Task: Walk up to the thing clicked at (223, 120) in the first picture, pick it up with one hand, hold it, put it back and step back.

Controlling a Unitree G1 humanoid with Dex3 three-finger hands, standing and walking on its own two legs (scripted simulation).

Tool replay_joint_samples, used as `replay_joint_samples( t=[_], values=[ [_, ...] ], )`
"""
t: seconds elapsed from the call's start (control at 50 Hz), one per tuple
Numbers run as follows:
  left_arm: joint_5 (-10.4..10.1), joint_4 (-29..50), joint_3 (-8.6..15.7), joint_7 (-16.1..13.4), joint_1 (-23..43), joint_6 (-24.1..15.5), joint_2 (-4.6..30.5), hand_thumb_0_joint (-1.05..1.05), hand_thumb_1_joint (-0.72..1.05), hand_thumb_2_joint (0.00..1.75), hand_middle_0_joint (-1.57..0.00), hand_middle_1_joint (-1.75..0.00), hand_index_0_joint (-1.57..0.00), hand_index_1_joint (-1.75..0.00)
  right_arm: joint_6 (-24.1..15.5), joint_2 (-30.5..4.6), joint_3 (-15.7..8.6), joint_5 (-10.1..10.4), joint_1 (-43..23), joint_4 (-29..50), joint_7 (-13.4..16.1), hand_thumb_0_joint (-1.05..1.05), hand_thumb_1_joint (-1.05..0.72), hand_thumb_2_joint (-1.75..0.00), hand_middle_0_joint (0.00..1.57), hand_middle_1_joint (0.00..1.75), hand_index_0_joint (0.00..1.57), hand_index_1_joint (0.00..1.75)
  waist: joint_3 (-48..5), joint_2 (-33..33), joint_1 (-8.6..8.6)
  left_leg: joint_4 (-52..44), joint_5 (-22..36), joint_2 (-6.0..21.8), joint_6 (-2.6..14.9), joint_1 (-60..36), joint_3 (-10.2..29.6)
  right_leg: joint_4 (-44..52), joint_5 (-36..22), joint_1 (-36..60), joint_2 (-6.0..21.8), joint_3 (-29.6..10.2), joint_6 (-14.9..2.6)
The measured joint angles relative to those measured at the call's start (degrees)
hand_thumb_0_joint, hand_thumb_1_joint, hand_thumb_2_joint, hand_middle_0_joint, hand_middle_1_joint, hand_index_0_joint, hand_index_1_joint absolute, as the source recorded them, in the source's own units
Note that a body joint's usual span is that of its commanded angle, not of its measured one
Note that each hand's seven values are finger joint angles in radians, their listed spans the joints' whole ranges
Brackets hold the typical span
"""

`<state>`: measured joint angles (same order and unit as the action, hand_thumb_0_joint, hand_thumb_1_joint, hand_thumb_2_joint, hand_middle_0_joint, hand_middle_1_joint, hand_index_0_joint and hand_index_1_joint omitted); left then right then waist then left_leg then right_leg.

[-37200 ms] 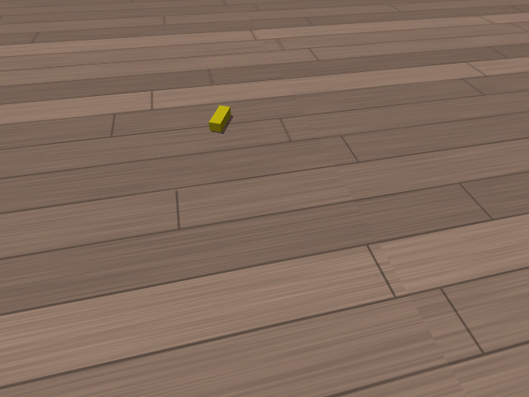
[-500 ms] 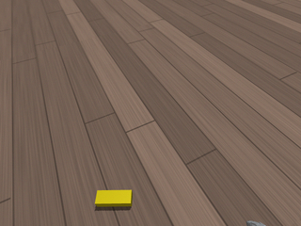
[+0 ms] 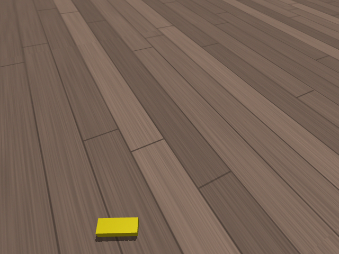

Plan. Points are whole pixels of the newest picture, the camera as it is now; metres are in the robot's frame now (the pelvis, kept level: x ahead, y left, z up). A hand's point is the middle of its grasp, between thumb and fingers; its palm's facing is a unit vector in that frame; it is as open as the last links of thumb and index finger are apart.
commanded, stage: walk up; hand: left
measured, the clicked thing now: (118, 227) +0.42 +0.24 -0.75
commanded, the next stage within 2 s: none
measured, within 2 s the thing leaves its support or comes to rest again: neither
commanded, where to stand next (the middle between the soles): +0.07 -0.02 m, yaw +1 degrees
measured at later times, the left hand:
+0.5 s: hand out of the picture +0.08 +0.25 -0.16, palm faces +0.00 -0.94 -0.35, open 7.4 cm
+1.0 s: hand out of the picture -0.03 +0.26 -0.14, palm faces +0.04 -0.88 -0.47, open 7.4 cm
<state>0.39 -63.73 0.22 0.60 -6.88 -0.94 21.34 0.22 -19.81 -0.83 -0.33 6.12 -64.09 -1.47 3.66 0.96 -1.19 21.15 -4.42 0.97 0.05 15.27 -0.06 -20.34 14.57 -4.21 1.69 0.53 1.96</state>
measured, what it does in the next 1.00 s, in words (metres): lifts its left foot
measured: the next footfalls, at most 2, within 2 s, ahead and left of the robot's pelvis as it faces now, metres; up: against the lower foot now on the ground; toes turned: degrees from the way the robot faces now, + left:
left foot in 1.08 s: -0.05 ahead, +0.12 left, +0.00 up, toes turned +5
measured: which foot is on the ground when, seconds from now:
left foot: down 0.00-0.74, up 0.76-1.00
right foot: down 0.00-1.00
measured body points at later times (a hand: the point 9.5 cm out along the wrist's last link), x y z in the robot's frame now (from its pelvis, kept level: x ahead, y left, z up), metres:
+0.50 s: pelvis +0.01 -0.01 +0.00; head +0.02 -0.01 +0.45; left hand +0.08 +0.30 -0.13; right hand +0.11 -0.30 -0.13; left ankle +0.08 +0.12 -0.74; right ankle -0.04 -0.15 -0.74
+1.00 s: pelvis -0.08 -0.03 -0.02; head -0.01 -0.05 +0.43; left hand -0.04 +0.30 -0.11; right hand +0.03 -0.34 -0.16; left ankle -0.14 +0.12 -0.69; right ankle -0.06 -0.14 -0.74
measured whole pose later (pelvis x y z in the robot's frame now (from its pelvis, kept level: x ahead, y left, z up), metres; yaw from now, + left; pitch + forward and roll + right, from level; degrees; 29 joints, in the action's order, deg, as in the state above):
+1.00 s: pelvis -0.08 -0.03 -0.02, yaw +5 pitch +0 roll +1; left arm 3.2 -50.7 3.5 -1.2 -11.1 0.1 20.2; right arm 4.7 -24.2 -4.5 -0.8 9.5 -52.4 -1.3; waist 8.4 -3.8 0.7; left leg 56.6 -26.8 -2.9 -1.3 22.2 7.3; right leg -36.4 18.8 -17.9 3.7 4.3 -1.0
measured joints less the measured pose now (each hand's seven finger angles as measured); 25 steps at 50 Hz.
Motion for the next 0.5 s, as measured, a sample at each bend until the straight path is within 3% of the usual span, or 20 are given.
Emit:
replay_joint_samples(
  t=[0.5],
  values=[
    [0.1,-0.7,0.2,-0.6,0.0,0.1,-1.0,0.01,0.90,0.90,-0.20,-0.30,-0.21,-0.30,0.4,0.1,-0.2,0.4,-3.1,-0.1,0.1,0.01,-0.91,-0.90,0.20,0.30,0.21,0.30,-0.6,-1.8,1.08,-0.2,-0.6,0.1,-0.69,-1.2,1.0,0.9,0.6,1.9,-0.3,1.0,-0.44]
  ],
)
